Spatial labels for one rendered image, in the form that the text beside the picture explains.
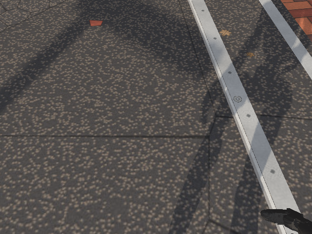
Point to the robot right hand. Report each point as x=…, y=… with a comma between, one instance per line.
x=290, y=218

